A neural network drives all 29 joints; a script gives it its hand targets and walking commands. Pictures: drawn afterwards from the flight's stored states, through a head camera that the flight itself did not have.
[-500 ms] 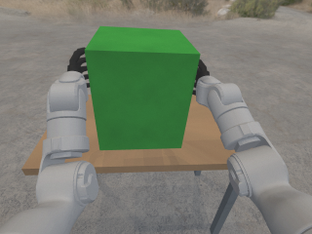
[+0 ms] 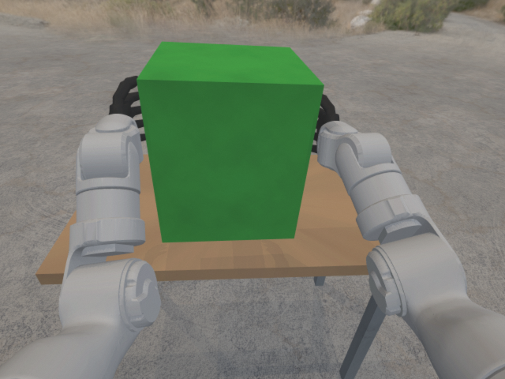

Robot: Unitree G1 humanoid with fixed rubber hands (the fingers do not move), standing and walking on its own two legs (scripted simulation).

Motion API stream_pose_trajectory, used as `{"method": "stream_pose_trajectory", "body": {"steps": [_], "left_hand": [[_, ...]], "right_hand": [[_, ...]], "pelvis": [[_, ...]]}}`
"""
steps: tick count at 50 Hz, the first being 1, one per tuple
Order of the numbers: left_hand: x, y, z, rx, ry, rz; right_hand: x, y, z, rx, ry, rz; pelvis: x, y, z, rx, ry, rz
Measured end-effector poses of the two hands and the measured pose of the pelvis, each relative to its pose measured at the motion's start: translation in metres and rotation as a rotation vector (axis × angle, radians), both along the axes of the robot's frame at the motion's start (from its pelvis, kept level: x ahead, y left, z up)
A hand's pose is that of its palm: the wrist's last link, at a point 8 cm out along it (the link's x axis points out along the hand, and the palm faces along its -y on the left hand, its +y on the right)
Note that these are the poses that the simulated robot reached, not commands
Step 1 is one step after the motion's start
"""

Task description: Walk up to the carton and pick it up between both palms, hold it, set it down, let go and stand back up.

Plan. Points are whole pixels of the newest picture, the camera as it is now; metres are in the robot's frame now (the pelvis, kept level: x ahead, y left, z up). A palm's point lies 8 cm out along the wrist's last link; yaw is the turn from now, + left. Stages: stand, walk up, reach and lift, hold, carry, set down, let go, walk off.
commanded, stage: hold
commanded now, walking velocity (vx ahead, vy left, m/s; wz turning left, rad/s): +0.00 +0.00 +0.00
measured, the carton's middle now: (228, 141) +0.40 +0.01 +0.25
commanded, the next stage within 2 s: none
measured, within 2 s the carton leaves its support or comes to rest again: neither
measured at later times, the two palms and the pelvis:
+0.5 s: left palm (124, 126) +0.37 +0.16 +0.29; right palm (327, 133) +0.36 -0.14 +0.27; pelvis +0.00 +0.00 +0.00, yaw +0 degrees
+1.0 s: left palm (124, 125) +0.37 +0.16 +0.29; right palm (327, 132) +0.36 -0.14 +0.28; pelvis +0.00 +0.00 +0.00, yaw +0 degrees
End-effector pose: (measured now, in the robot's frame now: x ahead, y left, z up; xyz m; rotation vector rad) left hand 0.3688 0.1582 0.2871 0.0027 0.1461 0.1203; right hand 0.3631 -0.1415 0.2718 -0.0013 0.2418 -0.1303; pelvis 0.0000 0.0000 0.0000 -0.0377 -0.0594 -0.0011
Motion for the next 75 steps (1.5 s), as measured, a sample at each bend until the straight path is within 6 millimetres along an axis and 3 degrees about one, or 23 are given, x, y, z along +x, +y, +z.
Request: {"method": "stream_pose_trajectory", "body": {"steps": [75], "left_hand": [[-0.0014,-0.0017,0.0037,-0.007,0.006,-0.002]], "right_hand": [[-0.0022,-0.0017,0.0037,0.01,0.007,-0.006]], "pelvis": [[-0.0055,-0.0019,-0.0001,0.002,0.009,0.0]]}}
